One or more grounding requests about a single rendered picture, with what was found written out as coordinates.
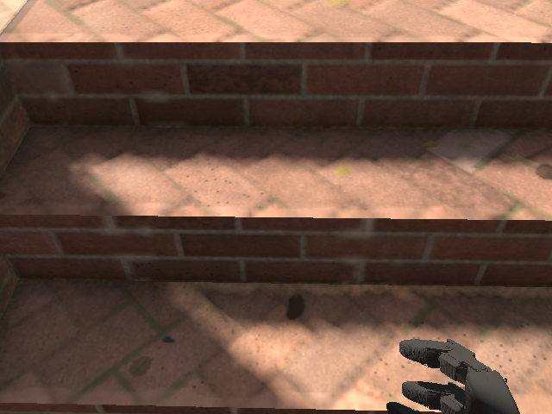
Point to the robot right hand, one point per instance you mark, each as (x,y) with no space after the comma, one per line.
(486,392)

